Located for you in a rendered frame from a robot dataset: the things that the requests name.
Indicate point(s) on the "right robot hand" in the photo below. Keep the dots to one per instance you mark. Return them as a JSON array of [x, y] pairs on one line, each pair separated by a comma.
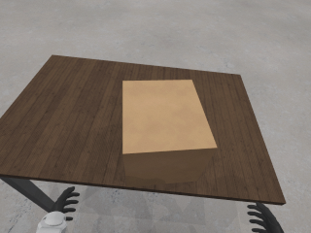
[[269, 222]]

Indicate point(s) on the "table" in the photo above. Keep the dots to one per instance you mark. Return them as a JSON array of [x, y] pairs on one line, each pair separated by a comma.
[[66, 127]]

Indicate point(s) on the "robot left forearm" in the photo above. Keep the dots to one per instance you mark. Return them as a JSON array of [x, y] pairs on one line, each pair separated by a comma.
[[53, 222]]

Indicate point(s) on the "left robot hand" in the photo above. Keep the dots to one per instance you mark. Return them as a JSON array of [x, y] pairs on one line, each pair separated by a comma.
[[62, 201]]

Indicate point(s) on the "carton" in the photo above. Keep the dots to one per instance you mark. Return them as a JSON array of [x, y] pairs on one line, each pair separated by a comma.
[[166, 137]]

